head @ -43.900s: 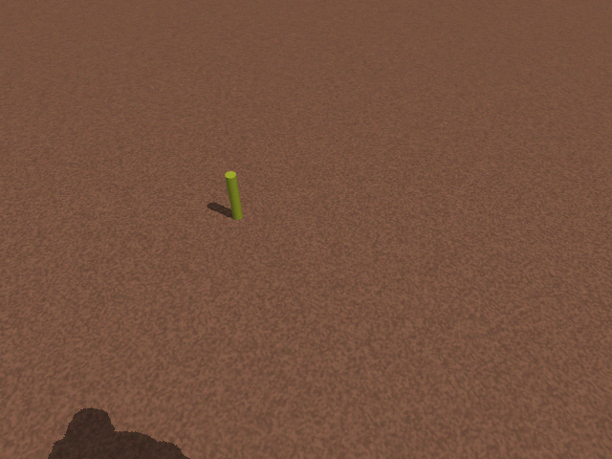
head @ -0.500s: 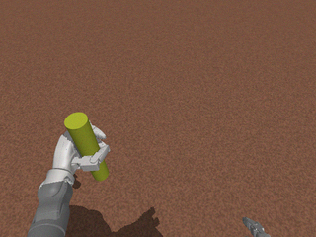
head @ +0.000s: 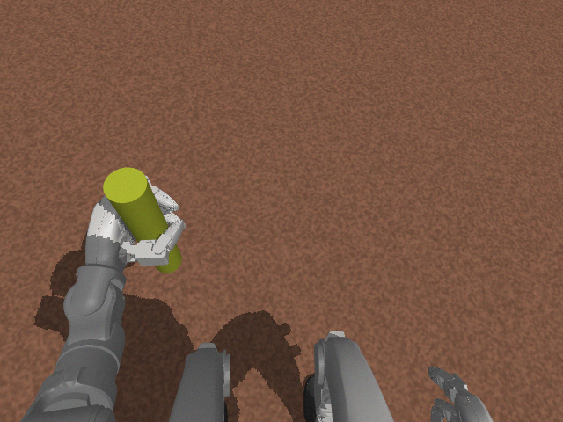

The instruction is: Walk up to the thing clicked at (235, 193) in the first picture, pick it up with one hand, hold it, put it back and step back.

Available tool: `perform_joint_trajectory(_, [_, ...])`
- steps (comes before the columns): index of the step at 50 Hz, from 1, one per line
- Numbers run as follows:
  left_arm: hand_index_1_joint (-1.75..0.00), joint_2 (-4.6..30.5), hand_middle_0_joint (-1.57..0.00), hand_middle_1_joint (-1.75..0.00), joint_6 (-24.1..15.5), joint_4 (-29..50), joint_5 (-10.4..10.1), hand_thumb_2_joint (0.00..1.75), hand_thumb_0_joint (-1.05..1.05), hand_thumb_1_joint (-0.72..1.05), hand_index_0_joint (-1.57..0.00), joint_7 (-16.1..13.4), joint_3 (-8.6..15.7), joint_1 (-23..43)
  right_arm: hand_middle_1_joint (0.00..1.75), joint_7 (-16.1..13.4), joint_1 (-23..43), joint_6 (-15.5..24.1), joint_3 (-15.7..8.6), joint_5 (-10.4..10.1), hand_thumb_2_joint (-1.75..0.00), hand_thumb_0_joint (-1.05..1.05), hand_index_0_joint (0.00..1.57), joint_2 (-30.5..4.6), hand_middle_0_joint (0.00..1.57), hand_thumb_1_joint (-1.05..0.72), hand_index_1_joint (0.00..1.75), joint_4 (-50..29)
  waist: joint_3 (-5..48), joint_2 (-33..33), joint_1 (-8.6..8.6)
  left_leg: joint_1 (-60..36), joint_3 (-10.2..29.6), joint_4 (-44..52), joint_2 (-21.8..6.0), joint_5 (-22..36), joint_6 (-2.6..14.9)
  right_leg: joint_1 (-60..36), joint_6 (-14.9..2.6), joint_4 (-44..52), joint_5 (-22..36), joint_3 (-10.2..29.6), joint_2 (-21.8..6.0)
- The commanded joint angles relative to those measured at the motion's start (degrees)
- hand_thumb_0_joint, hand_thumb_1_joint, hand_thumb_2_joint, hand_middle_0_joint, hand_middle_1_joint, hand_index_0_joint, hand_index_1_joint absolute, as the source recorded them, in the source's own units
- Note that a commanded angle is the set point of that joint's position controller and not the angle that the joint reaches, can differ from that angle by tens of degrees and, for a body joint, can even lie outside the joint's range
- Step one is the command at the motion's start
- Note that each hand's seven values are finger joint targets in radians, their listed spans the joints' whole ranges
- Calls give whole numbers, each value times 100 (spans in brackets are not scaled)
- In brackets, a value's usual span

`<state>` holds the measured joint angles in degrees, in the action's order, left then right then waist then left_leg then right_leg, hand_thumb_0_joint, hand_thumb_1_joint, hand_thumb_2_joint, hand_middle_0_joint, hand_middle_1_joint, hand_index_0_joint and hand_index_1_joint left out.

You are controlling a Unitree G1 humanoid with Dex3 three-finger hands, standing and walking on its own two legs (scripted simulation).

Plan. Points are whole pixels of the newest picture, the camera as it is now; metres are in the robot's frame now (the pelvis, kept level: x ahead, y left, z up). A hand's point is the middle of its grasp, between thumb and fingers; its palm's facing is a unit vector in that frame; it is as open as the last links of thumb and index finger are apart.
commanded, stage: crouch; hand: left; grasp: from the side
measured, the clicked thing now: (151, 230) +0.39 +0.17 -0.03
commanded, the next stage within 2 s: lower in 1.22 s
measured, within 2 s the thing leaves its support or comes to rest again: neither
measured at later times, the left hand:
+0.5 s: hand (184, 259) +0.41 +0.16 -0.22, palm faces -0.05 -1.00 -0.03, open 5.8 cm
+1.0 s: hand (192, 261) +0.44 +0.16 -0.31, palm faces -0.09 -1.00 -0.03, open 5.8 cm
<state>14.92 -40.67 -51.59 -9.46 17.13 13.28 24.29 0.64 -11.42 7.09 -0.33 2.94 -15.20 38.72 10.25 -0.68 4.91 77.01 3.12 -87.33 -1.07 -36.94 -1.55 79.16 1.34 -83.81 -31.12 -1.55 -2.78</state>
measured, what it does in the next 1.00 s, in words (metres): lowers itself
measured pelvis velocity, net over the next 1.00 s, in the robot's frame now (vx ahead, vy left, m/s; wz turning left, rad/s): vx -0.06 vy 0.01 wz -0.06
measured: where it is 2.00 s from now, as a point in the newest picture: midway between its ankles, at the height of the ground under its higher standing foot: outside the picture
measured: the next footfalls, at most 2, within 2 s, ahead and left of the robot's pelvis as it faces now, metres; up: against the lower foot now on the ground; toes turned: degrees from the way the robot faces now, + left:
none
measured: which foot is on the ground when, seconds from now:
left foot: down 0.00-1.00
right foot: down 0.00-1.00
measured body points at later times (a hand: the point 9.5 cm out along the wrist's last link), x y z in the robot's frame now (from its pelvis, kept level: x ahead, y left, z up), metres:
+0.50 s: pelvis -0.05 +0.00 -0.19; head +0.15 +0.04 +0.21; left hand +0.41 +0.22 -0.22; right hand +0.05 -0.26 -0.31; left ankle +0.03 +0.13 -0.57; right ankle +0.07 -0.14 -0.57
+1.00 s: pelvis -0.06 +0.01 -0.26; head +0.16 +0.07 +0.13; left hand +0.44 +0.22 -0.31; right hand -0.01 -0.27 -0.36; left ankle +0.03 +0.13 -0.57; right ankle +0.07 -0.14 -0.57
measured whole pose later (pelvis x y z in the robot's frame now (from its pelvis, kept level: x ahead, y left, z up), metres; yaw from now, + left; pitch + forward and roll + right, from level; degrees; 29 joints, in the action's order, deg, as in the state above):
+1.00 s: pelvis -0.06 +0.01 -0.26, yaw -3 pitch +29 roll -8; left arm 28.4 -43.6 -71.4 0.0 11.3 21.0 48.8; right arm 7.0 -7.8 1.7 7.1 8.9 -17.7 40.8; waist 1.1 -2.0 13.4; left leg 126.4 7.7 -137.1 2.5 -40.0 -1.3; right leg 126.0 2.9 -128.4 -31.6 -1.8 -3.3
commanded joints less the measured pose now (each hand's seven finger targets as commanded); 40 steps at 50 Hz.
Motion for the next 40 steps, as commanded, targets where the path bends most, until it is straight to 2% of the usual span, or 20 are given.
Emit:
perform_joint_trajectory(1, [-139, 964, -133, -140, -594, 1107, -107, 124, 0, 46, -133, -95, 491, 1872, 30, 14, -358, 119, -294, 30, -90, 0, 20, -941, 20, -89, 30, -500, 3421, 606, -155, -796, -92, 379, 223, 1902, 149, -1308, -335, 51, 1511, 56, 137])
perform_joint_trajectory(3, [-139, 891, -132, -139, -594, 998, -144, 124, 0, 47, -132, -148, 484, 2023, 30, 43, -327, 78, -326, 30, -90, 0, 20, -1006, 20, -89, 30, -473, 3462, 553, -65, -564, -48, 130, 231, 1820, 157, -911, -349, -257, 1417, -28, 163])
perform_joint_trajectory(4, [-139, 958, -132, -139, -614, 958, -116, 125, 0, 51, -132, -162, 526, 2066, 30, 52, -357, 61, -314, 48, -90, 0, 20, -1006, 20, -89, 30, -408, 3560, 551, -26, -377, -64, -64, 235, 1915, 165, -897, -336, -420, 1537, -23, 144])
perform_joint_trajectory(6, [-138, 869, -131, -138, -653, 772, -16, 125, 0, 52, -132, -136, 352, 2313, 30, 83, -370, 46, -330, 76, -90, 0, 20, -1026, 20, -89, 30, -302, 3422, 445, 144, -84, -51, -329, 239, 1743, 194, -482, -337, -656, 1405, -39, 153])
perform_joint_trajectory(7, [-139, 894, -132, -139, -664, 531, 27, 126, 0, 53, -133, -150, 412, 2228, 30, 109, -404, 27, -320, 92, -90, 0, 20, -1046, 20, -89, 30, -234, 3361, 411, 129, 66, -35, -437, 245, 1746, 187, -273, -349, -826, 1379, -89, 158])
perform_joint_trajectory(8, [-139, 866, -133, -139, -696, 538, 73, 126, 0, 53, -133, -155, 345, 2458, 30, 122, -378, 26, -319, 116, -90, 0, 20, -1011, 20, -89, 30, -220, 3364, 385, 189, 292, -66, -582, 254, 1599, 198, -185, -335, -909, 1282, -65, 158])
perform_joint_trajectory(10, [-140, 903, -132, -140, -728, 187, 131, 126, 0, 51, -132, -204, 458, 2543, 30, 181, -357, -5, -319, 140, -90, 0, 20, -1053, 20, -89, 30, -229, 3184, 309, 208, 608, -41, -726, 252, 1161, 198, 292, -349, -1156, 890, -133, 156])
perform_joint_trajectory(11, [-140, 867, -131, -140, -772, 232, 152, 126, 0, 50, -132, -204, 353, 2844, 30, 211, -352, -8, -290, 164, -90, 0, 20, -1051, 20, -89, 30, -218, 3257, 419, 311, 694, -62, -865, 250, 1052, 190, 462, -348, -1275, 806, -132, 148])
perform_joint_trajectory(12, [-140, 1031, -131, -140, -824, 289, 134, 127, 0, 51, -131, -242, 506, 3099, 30, 225, -357, -21, -290, 179, -90, 0, 20, -1089, 20, -88, 30, -216, 3302, 467, 294, 781, -67, -950, 253, 874, 179, 579, -345, -1382, 660, -138, 138])
perform_joint_trajectory(14, [-141, 1120, -130, -141, -864, 213, 212, 128, 0, 52, -131, -294, 504, 3411, 30, 257, -331, -26, -263, 233, -90, 0, 20, -1082, 20, -88, 30, -195, 3484, 475, 316, 1054, -161, -1256, 284, 704, 201, 635, -324, -1539, 546, -93, 117])
perform_joint_trajectory(18, [-143, 1578, -132, -143, -907, -97, 382, 130, 0, 50, -132, -414, 767, 3812, 30, 308, -368, -79, -187, 293, -90, 0, 20, -1132, 20, -89, 30, -114, 3671, 690, 343, 1373, -240, -1620, 301, 352, 200, 925, -299, -1875, 255, -124, 86])
perform_joint_trajectory(20, [-143, 1573, -131, -143, -905, -6, 430, 131, 0, 50, -131, -422, 699, 4042, 30, 330, -340, -105, -140, 315, -90, 0, 20, -1106, 20, -89, 30, -124, 3762, 733, 391, 1604, -299, -1793, 327, 260, 218, 957, -288, -1996, 190, -97, 76])
perform_joint_trajectory(24, [-143, 1729, -133, -143, -770, -451, 518, 130, 0, 50, -133, -471, 846, 4246, 30, 355, -462, -166, -109, 325, -90, 0, 20, -1217, 20, -89, 30, 0, 3602, 968, 494, 1805, -309, -2062, 335, 204, 212, 1463, -297, -2387, 201, -224, 57])
perform_joint_trajectory(29, [-141, 1786, -133, -141, -686, -779, 595, 128, 0, 47, -133, -521, 855, 4372, 30, 405, -341, -241, -40, 339, -90, 0, 20, -1305, 20, -89, 30, -47, 2920, 675, 637, 2646, -291, -2311, 365, -548, 292, 1906, -251, -2545, -400, -338, 71])
perform_joint_trajectory(34, [-144, 2126, -136, -145, -709, -737, 673, 130, 0, 50, -137, -497, 968, 4592, 30, 452, -510, -315, 42, 398, -90, 0, 20, -1457, 20, -89, 30, -41, 3266, 794, 763, 2705, -257, -2702, 372, -28, 273, 1840, -247, -2910, 80, -390, 75])
perform_joint_trajectory(35, [-143, 2141, -134, -143, -697, -884, 717, 130, 0, 51, -135, -492, 973, 4445, 30, 464, -507, -332, 65, 415, -90, 0, 20, -1463, 20, -88, 30, -8, 3256, 810, 707, 2692, -254, -2753, 363, 28, 263, 1888, -251, -2979, 111, -399, 82])
perform_joint_trajectory(36, [-142, 2105, -134, -143, -705, -822, 737, 128, 0, 51, -135, -478, 894, 4576, 30, 463, -449, -328, 89, 423, -90, 0, 20, -1485, 20, -88, 30, -38, 3115, 890, 799, 2715, -204, -2769, 352, -11, 254, 2046, -262, -3047, 96, -441, 83])
perform_joint_trajectory(37, [-142, 2194, -134, -143, -723, -788, 745, 128, 0, 50, -135, -502, 961, 4651, 30, 477, -491, -346, 96, 437, -90, 0, 20, -1546, 20, -89, 30, 7, 3098, 1001, 812, 2606, -147, -2760, 341, -22, 230, 2202, -277, -3109, 100, -469, 79])
perform_joint_trajectory(38, [-141, 2101, -133, -142, -754, -669, 729, 129, 0, 53, -134, -492, 834, 4793, 30, 486, -469, -349, 132, 456, -90, 0, 20, -1543, 20, -88, 30, 3, 3050, 1113, 883, 2643, -122, -2778, 335, -50, 220, 2215, -282, -3156, 85, -496, 87])
perform_joint_trajectory(40, [-141, 2195, -134, -141, -761, -677, 714, 129, 0, 53, -134, -543, 956, 4756, 30, 504, -512, -387, 157, 482, -90, 0, 20, -1597, 20, -89, 30, 5, 3045, 1196, 827, 2620, -93, -2808, 326, -110, 200, 2261, -283, -3208, 32, -537, 95])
